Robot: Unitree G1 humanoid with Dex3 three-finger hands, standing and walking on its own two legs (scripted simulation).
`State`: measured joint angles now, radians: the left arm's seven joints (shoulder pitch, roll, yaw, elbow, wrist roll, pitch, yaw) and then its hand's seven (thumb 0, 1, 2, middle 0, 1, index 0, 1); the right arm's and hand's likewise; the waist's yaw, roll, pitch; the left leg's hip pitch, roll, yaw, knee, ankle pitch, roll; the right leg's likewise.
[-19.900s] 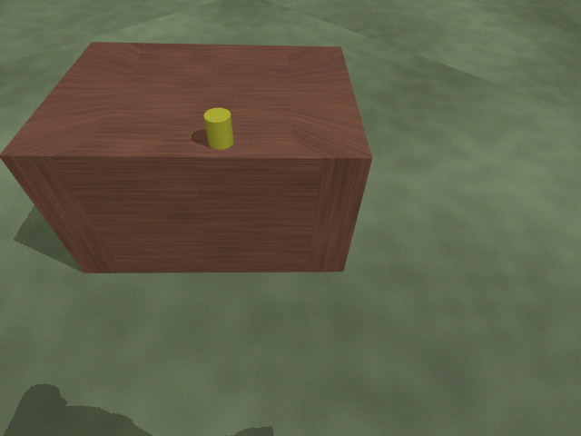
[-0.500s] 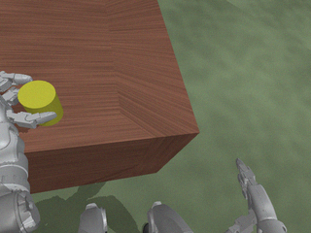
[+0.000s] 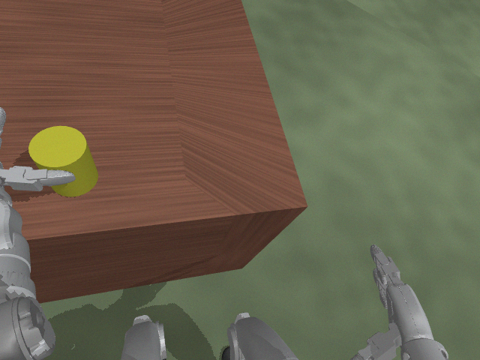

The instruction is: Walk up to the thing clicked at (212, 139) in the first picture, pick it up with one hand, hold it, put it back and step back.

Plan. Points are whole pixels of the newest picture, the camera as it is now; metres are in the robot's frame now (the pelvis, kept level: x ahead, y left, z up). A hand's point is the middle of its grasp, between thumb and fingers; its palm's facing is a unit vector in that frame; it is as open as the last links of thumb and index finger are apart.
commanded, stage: withdraw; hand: left
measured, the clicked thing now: (67, 163) +0.47 +0.21 -0.02
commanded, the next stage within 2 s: rise in 0.12 s
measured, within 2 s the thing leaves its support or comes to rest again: neither
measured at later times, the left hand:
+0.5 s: hand out of the picture +0.45 +0.37 +0.12, palm faces +0.44 -0.85 -0.27, open 17.4 cm
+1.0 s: hand out of the picture +0.24 +0.28 +0.10, palm faces +0.35 -0.87 -0.35, open 17.0 cm
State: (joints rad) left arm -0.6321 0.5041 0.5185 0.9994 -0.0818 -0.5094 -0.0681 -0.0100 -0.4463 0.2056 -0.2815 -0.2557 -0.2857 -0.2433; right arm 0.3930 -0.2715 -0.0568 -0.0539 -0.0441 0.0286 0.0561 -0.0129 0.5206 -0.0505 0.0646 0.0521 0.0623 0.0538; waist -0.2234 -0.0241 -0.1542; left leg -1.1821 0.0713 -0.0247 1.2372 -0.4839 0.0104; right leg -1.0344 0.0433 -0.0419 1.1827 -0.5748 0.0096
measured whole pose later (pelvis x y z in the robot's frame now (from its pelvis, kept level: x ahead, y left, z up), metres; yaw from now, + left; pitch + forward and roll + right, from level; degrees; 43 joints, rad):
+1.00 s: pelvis +0.03 +0.00 +0.07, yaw +2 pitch +7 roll -1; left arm 0.34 0.35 0.26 0.01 -0.08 0.02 0.07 -0.01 -0.43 0.09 -0.07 -0.04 -0.05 -0.04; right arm 0.45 -0.24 -0.07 0.14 0.08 0.10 -0.04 -0.01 0.44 -0.09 0.06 0.06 0.06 0.06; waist 0.01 0.01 -0.12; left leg -0.57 0.03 0.03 0.82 -0.38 0.01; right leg -0.45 0.00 0.00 0.80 -0.47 0.02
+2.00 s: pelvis +0.02 -0.01 +0.06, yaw +2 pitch +8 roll +0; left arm 0.46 0.19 0.07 0.11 -0.05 0.00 0.06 -0.01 -0.54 0.07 -0.06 -0.06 -0.06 -0.05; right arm 0.41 -0.19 0.00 0.18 0.03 -0.02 -0.07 -0.01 -0.44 -0.65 0.17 0.23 0.17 0.24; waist 0.00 0.00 -0.11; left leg -0.63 0.02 0.03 0.88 -0.39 0.00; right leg -0.53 -0.01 0.00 0.88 -0.50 0.01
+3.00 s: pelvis +0.02 -0.02 +0.05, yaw +2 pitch +10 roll +0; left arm 0.46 0.20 -0.01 0.09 -0.04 0.04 0.09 -0.01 -0.56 0.05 -0.06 -0.05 -0.05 -0.04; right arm 0.46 -0.22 0.01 0.03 0.03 0.09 -0.09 0.01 -0.90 -0.90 0.21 0.30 0.20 0.30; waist 0.00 0.00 -0.12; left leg -0.70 0.03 0.03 0.94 -0.41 0.00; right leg -0.60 0.00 0.00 0.96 -0.53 0.00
